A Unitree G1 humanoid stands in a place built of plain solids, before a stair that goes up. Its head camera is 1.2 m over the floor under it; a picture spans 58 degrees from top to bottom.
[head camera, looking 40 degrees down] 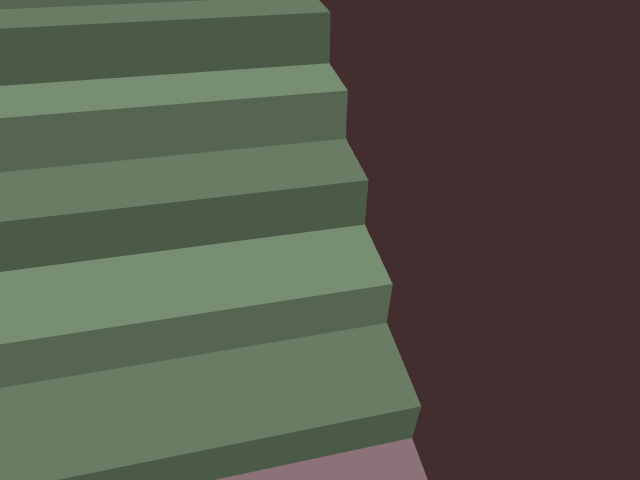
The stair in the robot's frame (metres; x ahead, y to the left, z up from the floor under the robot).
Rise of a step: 0.17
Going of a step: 0.27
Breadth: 1.54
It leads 12 degrees to the left of straight ahead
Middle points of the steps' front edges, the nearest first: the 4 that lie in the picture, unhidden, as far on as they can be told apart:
0.68 0.55 0.34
0.95 0.61 0.51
1.21 0.66 0.68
1.48 0.72 0.84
